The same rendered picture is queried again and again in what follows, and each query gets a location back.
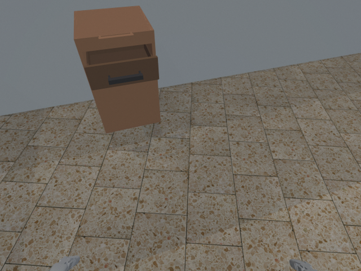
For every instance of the robot left hand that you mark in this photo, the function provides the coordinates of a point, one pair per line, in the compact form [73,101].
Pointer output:
[65,264]

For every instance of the cabinet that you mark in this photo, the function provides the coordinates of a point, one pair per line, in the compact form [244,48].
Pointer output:
[129,107]

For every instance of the drawer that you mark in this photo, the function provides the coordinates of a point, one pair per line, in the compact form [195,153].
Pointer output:
[121,61]

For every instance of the robot right hand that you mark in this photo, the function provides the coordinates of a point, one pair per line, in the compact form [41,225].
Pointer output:
[300,265]

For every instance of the handle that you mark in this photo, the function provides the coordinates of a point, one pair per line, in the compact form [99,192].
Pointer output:
[116,38]
[126,86]
[122,79]

